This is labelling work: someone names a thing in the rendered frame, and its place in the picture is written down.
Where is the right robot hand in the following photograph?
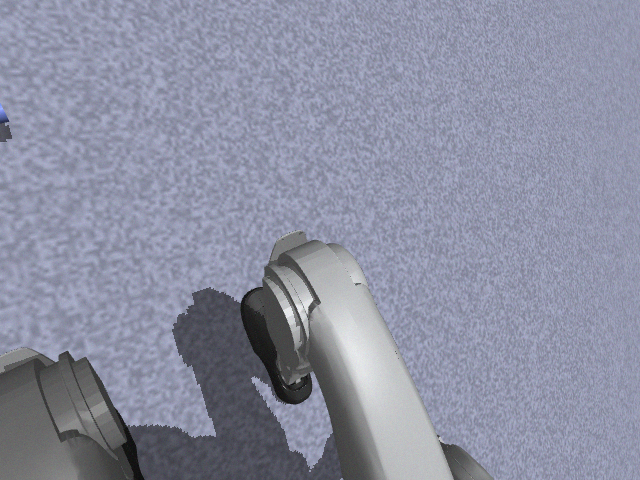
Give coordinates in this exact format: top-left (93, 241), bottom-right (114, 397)
top-left (437, 435), bottom-right (494, 480)

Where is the left robot foot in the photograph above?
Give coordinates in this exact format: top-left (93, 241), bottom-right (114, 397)
top-left (114, 407), bottom-right (144, 480)

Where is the right robot foot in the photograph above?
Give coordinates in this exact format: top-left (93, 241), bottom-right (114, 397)
top-left (241, 287), bottom-right (312, 404)

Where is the bottle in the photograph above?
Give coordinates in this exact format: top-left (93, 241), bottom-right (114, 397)
top-left (0, 104), bottom-right (10, 124)

